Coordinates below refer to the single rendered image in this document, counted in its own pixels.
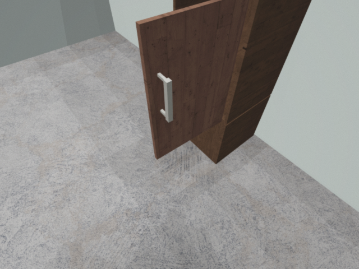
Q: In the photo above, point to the cupboard door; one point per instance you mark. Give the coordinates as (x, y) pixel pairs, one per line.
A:
(196, 47)

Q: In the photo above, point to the handle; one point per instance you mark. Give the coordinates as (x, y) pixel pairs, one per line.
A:
(168, 113)

